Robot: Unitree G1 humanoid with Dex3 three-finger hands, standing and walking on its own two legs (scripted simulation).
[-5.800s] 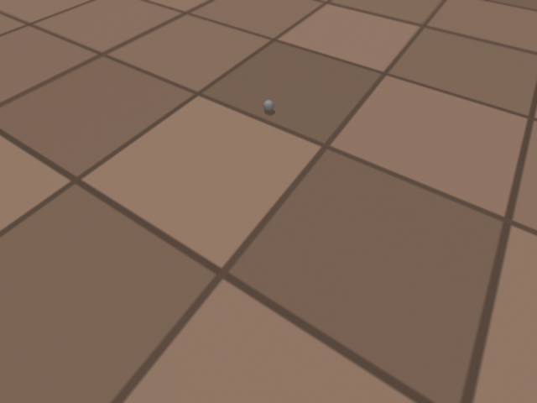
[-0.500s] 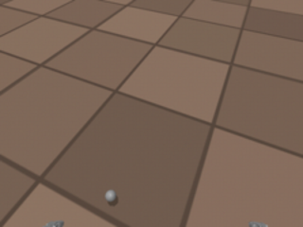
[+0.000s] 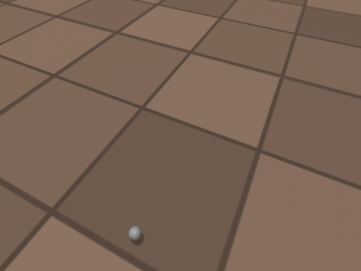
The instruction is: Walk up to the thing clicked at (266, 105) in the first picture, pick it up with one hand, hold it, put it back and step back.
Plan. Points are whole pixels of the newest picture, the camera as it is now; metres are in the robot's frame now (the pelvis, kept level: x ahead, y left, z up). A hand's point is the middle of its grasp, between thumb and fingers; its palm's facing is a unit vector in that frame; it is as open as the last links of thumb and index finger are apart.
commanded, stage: walk up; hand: left
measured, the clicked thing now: (134, 232) +0.40 +0.24 -0.75
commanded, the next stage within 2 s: stand in 0.12 s
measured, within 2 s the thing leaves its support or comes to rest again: neither
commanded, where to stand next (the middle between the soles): +0.05 +0.00 m, yaw -1 degrees
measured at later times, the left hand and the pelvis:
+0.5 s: hand out of the picture +0.09 +0.25 -0.16, palm faces -0.03 -0.94 -0.34, open 7.4 cm; pelvis +0.01 +0.00 +0.00, yaw +0 degrees
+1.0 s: hand out of the picture +0.09 +0.24 -0.16, palm faces -0.03 -0.94 -0.34, open 7.4 cm; pelvis +0.01 -0.01 +0.00, yaw +0 degrees
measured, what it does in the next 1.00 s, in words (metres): stands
